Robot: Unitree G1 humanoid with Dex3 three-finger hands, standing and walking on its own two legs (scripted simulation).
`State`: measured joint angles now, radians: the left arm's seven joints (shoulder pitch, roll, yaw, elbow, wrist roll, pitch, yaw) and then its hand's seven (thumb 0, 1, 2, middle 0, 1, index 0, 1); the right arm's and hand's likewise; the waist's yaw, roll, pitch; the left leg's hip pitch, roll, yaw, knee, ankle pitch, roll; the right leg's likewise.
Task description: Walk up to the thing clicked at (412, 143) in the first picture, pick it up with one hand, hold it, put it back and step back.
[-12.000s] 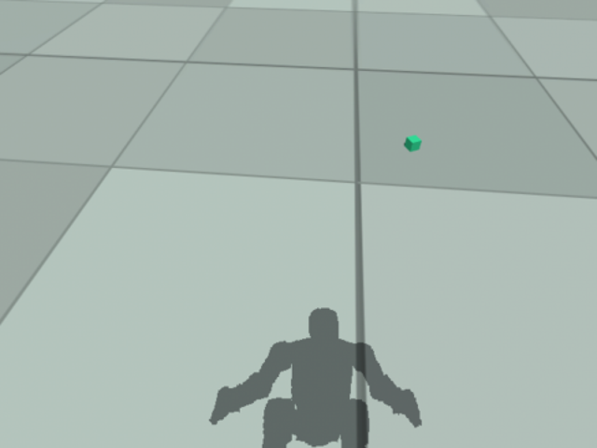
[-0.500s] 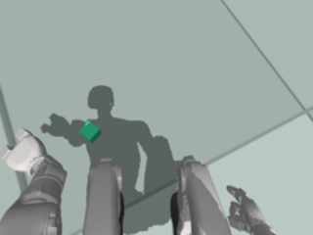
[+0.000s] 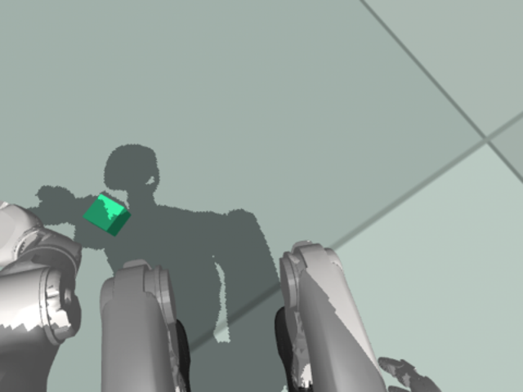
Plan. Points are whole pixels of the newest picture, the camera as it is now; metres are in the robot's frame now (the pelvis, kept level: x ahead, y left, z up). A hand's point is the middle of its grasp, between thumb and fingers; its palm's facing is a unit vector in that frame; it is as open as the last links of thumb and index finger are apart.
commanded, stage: rise first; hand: left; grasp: from above
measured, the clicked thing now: (108, 215) +0.48 +0.28 -0.34
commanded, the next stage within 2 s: approach in 0.68 s
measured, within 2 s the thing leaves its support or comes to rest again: neither
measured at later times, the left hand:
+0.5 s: hand (57, 234) +0.41 +0.32 -0.20, palm faces -0.16 -0.40 -0.90, open 13.3 cm
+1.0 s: hand (72, 228) +0.42 +0.30 -0.22, palm faces -0.24 -0.38 -0.89, open 13.9 cm
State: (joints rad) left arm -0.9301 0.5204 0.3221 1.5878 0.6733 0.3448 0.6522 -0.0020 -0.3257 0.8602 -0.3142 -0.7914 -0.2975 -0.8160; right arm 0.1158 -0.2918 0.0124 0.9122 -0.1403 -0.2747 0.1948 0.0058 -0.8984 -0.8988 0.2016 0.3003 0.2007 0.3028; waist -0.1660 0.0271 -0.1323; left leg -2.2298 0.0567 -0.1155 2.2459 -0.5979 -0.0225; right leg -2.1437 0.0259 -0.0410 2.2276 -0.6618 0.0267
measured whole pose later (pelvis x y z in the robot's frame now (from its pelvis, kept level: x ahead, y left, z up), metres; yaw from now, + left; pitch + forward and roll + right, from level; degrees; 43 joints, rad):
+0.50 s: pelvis +0.01 +0.00 -0.04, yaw -2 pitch +33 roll -5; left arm -1.00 0.61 0.43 1.61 0.72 0.32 0.63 0.00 -0.41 0.90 -0.25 -0.86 -0.23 -0.88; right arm 0.11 -0.30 0.03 0.90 -0.17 -0.29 0.26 0.00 -0.91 -0.90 0.20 0.30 0.20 0.30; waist -0.18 0.02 -0.03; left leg -2.32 0.07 -0.15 2.37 -0.64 -0.04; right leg -2.24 0.05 -0.05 2.35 -0.68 0.02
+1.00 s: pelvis +0.01 +0.00 -0.05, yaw -3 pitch +31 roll -6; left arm -1.09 0.70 0.37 1.76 0.75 0.30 0.67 0.00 -0.50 0.96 -0.17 -0.92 -0.15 -0.95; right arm 0.12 -0.33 0.08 0.91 -0.19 -0.32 0.29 0.00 -0.90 -0.89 0.20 0.30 0.20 0.30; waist -0.25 -0.02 0.02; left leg -2.34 0.06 -0.18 2.42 -0.63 -0.04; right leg -2.25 0.06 -0.08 2.37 -0.67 0.03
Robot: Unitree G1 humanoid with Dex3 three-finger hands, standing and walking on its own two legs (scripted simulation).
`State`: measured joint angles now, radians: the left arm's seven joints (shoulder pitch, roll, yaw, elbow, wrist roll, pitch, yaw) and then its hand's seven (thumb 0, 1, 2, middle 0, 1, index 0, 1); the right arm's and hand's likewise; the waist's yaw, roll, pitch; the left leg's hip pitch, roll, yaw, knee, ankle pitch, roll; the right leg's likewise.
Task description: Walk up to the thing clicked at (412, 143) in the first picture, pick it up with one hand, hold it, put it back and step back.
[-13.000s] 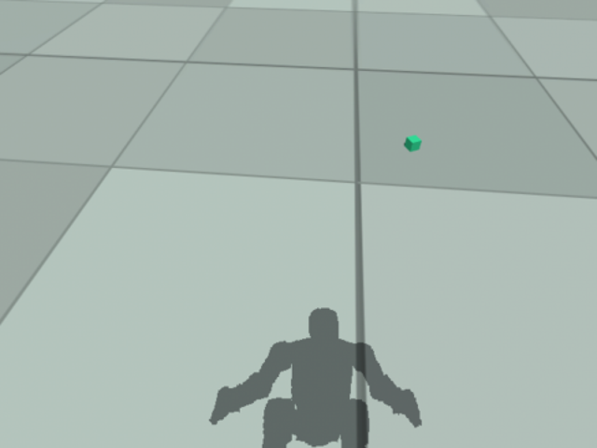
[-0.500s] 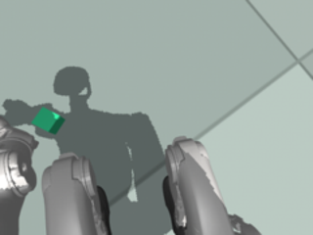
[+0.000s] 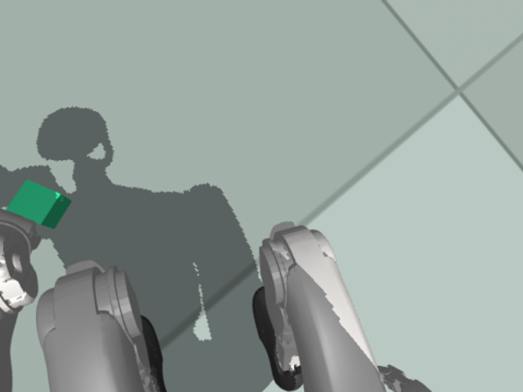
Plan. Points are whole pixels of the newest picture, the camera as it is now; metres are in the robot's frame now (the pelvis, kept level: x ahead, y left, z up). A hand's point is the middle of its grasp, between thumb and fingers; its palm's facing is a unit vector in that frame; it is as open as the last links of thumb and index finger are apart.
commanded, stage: approach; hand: left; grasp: from above
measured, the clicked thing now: (41, 205) +0.45 +0.31 -0.29
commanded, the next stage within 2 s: rest palm in 0.76 s
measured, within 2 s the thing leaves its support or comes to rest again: neither
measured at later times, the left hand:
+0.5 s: hand (23, 183) +0.47 +0.31 -0.22, palm faces -0.07 -0.38 -0.92, open 14.3 cm
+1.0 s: hand (24, 208) +0.43 +0.30 -0.20, palm faces -0.15 -0.45 -0.88, open 14.0 cm
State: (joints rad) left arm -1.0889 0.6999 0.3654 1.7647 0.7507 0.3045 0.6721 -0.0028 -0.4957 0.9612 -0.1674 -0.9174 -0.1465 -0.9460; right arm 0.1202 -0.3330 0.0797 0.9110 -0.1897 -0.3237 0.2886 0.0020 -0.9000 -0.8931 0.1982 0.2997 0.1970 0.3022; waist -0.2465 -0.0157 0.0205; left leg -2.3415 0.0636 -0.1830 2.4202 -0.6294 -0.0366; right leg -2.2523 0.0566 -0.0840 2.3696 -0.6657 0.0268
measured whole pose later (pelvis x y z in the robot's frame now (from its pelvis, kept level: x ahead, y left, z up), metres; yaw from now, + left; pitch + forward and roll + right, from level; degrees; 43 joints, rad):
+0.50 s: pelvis +0.00 +0.01 -0.01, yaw -5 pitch +27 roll -12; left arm -1.22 0.93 0.47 1.73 0.70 0.37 0.80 0.00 -0.59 1.00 -0.10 -1.02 -0.09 -1.04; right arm 0.11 -0.38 0.24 0.82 -0.23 -0.34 0.39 0.00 -0.93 -0.90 0.20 0.30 0.20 0.30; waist -0.38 -0.09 0.22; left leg -2.32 0.07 -0.29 2.50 -0.68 -0.04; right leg -2.20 0.09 -0.16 2.37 -0.67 0.05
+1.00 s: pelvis +0.00 +0.00 +0.00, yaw -3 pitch +28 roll -10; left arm -1.15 0.75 0.38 1.74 0.65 0.39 0.74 0.00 -0.50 0.93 -0.09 -1.06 -0.11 -1.05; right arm 0.09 -0.36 0.17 0.85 -0.17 -0.36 0.37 0.00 -0.91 -0.90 0.20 0.30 0.19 0.30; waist -0.31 -0.06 0.11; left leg -2.30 0.06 -0.26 2.45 -0.65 -0.05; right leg -2.19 0.07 -0.15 2.35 -0.67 0.03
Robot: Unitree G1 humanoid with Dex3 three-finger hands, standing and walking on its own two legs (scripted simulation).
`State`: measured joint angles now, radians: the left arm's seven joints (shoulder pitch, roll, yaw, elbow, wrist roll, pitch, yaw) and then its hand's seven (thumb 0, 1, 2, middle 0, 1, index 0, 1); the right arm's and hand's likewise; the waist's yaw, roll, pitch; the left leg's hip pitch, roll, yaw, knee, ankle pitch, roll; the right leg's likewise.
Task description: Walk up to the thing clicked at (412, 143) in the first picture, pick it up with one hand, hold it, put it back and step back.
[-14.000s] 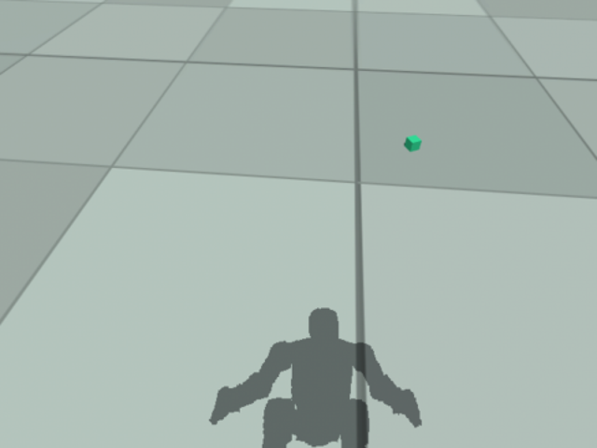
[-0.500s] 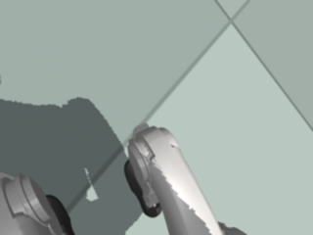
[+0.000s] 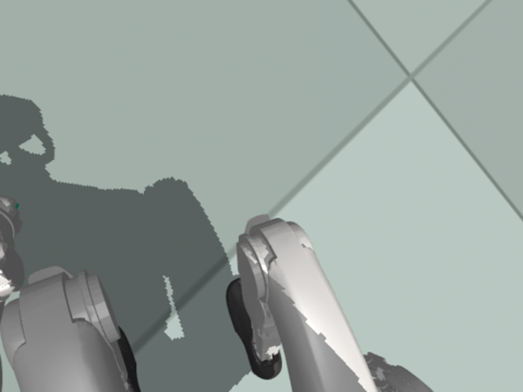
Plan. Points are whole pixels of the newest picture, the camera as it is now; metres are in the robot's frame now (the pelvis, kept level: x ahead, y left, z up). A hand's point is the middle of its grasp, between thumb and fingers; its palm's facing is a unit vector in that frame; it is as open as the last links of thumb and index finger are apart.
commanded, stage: rest palm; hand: left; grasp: from above
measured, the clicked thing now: out of the picture +0.43 +0.33 -0.29
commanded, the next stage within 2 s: close in 1.16 s
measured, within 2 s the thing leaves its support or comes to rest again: neither
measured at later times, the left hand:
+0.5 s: hand out of the picture +0.41 +0.33 -0.25, palm faces -0.14 -0.44 -0.89, open 14.2 cm
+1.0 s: hand out of the picture +0.41 +0.34 -0.26, palm faces -0.12 -0.43 -0.90, open 13.7 cm
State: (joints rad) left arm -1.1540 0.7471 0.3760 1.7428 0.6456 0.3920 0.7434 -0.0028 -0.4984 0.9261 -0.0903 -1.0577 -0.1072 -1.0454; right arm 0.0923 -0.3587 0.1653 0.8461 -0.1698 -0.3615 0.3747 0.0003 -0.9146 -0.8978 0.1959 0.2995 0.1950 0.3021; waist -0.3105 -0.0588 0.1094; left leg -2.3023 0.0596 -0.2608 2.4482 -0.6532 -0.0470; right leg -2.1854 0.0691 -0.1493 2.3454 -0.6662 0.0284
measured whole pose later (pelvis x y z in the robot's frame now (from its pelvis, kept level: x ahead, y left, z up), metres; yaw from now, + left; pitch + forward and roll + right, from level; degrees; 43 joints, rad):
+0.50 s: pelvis +0.00 +0.01 +0.00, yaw -2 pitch +26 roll -13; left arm -1.15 0.91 0.38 1.78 0.63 0.33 0.78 0.00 -0.54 1.00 -0.13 -0.92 -0.10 -0.96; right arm 0.09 -0.36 0.29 0.81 -0.23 -0.39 0.38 0.00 -0.92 -0.90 0.20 0.30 0.20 0.30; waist -0.37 -0.13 0.23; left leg -2.29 0.06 -0.30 2.49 -0.69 -0.04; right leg -2.15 0.08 -0.18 2.35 -0.68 0.05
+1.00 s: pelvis +0.00 +0.01 -0.01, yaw -3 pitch +24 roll -14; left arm -1.14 0.96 0.37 1.79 0.58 0.30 0.79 0.00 -0.45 0.93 -0.21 -0.86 -0.18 -0.89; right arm 0.08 -0.40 0.30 0.76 -0.22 -0.42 0.40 0.00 -0.92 -0.90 0.20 0.30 0.19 0.30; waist -0.37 -0.15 0.27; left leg -2.28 0.06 -0.33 2.51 -0.69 -0.05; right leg -2.13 0.09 -0.20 2.35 -0.68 0.05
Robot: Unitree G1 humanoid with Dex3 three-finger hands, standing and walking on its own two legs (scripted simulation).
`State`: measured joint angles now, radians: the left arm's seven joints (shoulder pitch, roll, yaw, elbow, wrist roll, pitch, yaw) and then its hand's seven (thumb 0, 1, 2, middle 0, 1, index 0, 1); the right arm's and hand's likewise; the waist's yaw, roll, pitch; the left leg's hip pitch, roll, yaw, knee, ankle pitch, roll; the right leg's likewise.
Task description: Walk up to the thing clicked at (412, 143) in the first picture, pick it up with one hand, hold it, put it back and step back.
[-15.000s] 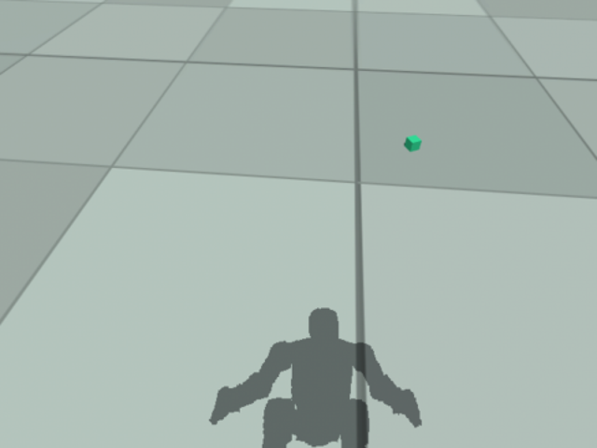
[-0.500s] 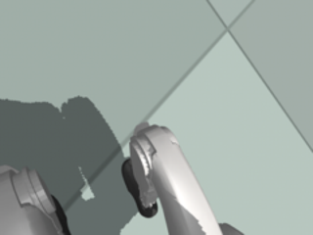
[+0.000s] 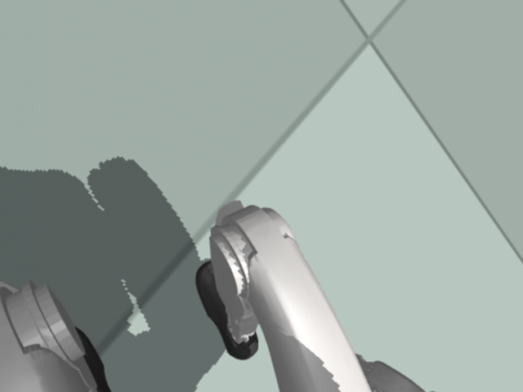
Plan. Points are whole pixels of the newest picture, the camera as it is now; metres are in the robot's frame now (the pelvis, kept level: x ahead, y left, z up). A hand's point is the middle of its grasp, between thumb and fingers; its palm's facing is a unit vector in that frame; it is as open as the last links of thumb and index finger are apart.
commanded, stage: rest palm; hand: left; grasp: from above
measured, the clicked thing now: out of the picture +0.42 +0.34 -0.29
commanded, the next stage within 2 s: close in 0.16 s
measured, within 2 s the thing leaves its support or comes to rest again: neither
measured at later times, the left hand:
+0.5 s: hand out of the picture +0.39 +0.35 -0.25, palm faces -0.09 -0.44 -0.89, open 12.8 cm
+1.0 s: hand out of the picture +0.41 +0.34 -0.25, palm faces -0.07 -0.44 -0.90, open 11.6 cm
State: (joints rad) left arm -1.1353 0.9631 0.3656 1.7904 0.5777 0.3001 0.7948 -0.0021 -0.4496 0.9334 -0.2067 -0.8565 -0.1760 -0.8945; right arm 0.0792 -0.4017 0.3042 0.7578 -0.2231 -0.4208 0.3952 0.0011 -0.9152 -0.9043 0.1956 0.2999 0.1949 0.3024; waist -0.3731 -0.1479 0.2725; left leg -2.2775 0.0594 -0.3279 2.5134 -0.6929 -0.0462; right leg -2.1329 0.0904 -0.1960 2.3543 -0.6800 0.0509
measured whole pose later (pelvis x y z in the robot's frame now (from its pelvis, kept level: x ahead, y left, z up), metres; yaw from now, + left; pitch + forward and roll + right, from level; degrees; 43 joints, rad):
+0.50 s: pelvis +0.00 +0.00 +0.00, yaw +0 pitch +23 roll -15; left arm -1.12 0.96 0.35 1.78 0.55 0.30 0.80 0.00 -0.29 0.84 -0.35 -0.70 -0.31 -0.75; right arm 0.09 -0.40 0.32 0.76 -0.22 -0.44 0.39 0.00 -0.90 -0.90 0.20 0.30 0.20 0.30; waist -0.38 -0.16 0.28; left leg -2.25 0.06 -0.34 2.51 -0.70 -0.05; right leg -2.10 0.09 -0.21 2.34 -0.68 0.05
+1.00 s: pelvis +0.00 +0.00 +0.01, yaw +0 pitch +22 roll -15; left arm -1.15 0.97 0.35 1.77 0.54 0.33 0.82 0.00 -0.12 0.71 -0.50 -0.53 -0.45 -0.59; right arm 0.09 -0.41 0.33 0.75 -0.22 -0.43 0.39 0.00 -0.90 -0.90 0.20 0.30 0.20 0.30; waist -0.40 -0.17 0.29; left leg -2.23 0.06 -0.35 2.51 -0.71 -0.05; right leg -2.08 0.09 -0.22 2.33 -0.69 0.05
